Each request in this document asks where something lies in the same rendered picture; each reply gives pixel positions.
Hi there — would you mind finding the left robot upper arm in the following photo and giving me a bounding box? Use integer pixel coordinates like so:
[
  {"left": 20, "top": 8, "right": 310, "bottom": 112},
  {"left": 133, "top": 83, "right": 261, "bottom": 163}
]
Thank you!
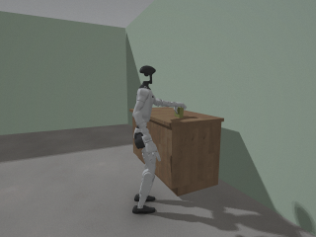
[{"left": 153, "top": 95, "right": 162, "bottom": 107}]

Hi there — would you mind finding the humanoid robot head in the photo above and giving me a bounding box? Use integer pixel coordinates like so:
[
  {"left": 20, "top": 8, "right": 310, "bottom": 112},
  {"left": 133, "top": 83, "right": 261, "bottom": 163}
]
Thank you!
[{"left": 139, "top": 65, "right": 156, "bottom": 90}]

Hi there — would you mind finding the robot right hand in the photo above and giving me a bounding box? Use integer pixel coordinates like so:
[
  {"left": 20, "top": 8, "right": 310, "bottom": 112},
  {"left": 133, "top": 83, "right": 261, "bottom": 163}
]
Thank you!
[{"left": 145, "top": 140, "right": 161, "bottom": 164}]

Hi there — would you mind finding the robot left foot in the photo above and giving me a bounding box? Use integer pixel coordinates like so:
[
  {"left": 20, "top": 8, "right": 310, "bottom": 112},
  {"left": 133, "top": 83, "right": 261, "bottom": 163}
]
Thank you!
[{"left": 134, "top": 194, "right": 155, "bottom": 202}]

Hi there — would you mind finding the robot left hand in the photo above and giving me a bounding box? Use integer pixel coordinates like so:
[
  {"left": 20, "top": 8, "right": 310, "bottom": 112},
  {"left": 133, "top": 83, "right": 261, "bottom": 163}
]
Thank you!
[{"left": 174, "top": 102, "right": 187, "bottom": 114}]

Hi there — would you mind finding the robot right forearm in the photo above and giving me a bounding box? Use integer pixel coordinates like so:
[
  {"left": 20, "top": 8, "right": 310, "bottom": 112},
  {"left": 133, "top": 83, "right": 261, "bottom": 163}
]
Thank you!
[{"left": 134, "top": 112, "right": 152, "bottom": 143}]

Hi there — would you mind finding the sponge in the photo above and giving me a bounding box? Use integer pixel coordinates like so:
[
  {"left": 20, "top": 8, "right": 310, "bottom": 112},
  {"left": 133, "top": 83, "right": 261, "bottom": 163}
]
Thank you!
[{"left": 174, "top": 107, "right": 184, "bottom": 118}]

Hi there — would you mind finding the right robot upper arm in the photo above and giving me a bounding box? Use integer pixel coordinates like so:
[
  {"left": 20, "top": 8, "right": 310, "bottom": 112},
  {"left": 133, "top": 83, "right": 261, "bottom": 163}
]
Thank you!
[{"left": 132, "top": 88, "right": 150, "bottom": 117}]

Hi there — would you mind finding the robot left forearm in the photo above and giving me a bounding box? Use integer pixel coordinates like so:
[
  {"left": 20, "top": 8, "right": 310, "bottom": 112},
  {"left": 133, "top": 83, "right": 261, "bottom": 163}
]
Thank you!
[{"left": 160, "top": 99, "right": 177, "bottom": 108}]

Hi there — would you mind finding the table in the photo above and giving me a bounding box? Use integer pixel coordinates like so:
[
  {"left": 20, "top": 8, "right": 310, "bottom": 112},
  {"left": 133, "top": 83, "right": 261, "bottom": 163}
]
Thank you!
[{"left": 129, "top": 107, "right": 224, "bottom": 197}]

